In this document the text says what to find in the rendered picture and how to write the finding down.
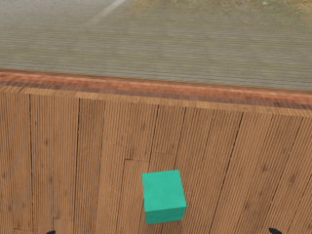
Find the carton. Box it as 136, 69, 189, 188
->
142, 170, 187, 224

